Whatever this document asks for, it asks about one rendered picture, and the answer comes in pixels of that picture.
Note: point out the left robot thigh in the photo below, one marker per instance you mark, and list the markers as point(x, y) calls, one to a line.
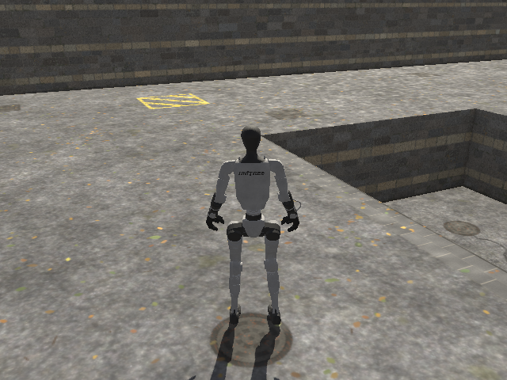
point(234, 237)

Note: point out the robot left hand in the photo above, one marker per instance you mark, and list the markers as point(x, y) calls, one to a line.
point(217, 219)

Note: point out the robot right forearm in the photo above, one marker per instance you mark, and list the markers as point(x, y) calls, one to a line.
point(290, 207)

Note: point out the right robot upper arm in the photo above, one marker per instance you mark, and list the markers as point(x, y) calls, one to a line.
point(277, 167)

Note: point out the left robot upper arm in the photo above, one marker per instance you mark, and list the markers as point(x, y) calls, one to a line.
point(223, 179)

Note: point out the robot left forearm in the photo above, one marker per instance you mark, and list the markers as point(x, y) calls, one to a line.
point(214, 208)

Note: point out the robot right hand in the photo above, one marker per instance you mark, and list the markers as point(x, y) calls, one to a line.
point(288, 220)

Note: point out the humanoid robot torso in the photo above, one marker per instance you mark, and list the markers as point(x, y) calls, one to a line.
point(252, 181)

